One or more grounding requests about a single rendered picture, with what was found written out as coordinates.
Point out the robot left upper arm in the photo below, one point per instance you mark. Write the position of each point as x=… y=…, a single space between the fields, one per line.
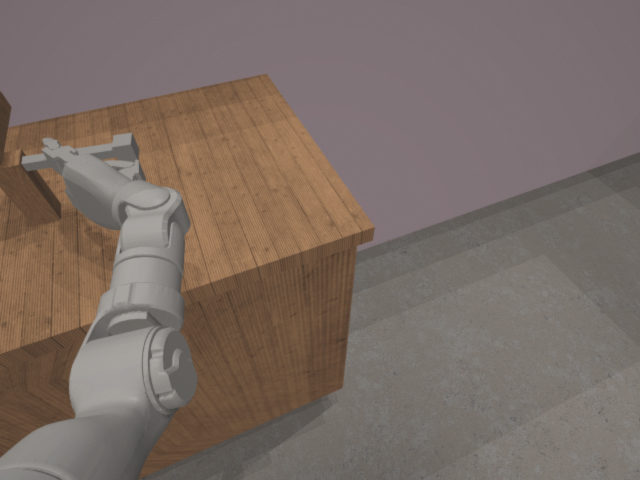
x=125 y=390

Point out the tap lever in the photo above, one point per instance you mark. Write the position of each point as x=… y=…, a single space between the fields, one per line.
x=124 y=147

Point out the robot left hand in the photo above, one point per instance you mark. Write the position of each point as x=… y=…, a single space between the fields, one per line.
x=91 y=183

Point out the robot left forearm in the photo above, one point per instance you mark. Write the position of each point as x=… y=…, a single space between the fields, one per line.
x=145 y=288

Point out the counter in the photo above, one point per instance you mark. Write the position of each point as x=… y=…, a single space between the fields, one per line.
x=268 y=273

